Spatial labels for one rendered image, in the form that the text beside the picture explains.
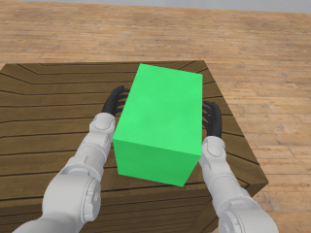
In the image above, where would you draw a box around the robot left hand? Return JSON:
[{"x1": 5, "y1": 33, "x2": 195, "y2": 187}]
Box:
[{"x1": 101, "y1": 85, "x2": 130, "y2": 116}]

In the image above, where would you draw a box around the robot left forearm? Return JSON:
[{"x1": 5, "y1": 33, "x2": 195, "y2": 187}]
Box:
[{"x1": 42, "y1": 113, "x2": 116, "y2": 213}]

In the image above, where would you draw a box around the robot right forearm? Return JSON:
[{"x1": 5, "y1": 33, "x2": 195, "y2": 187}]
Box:
[{"x1": 198, "y1": 136, "x2": 279, "y2": 233}]

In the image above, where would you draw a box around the robot right upper arm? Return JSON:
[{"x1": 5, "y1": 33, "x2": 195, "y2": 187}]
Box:
[{"x1": 218, "y1": 208, "x2": 278, "y2": 233}]

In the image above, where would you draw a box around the robot left upper arm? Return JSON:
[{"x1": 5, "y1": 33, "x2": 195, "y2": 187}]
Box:
[{"x1": 13, "y1": 174, "x2": 101, "y2": 233}]

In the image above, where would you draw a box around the carton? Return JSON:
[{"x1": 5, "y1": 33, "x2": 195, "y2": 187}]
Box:
[{"x1": 112, "y1": 63, "x2": 203, "y2": 187}]

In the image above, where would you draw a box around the pedestal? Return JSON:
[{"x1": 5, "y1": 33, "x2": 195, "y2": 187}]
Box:
[{"x1": 0, "y1": 60, "x2": 269, "y2": 233}]

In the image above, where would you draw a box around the robot right hand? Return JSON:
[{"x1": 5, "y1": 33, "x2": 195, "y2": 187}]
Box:
[{"x1": 202, "y1": 100, "x2": 223, "y2": 139}]

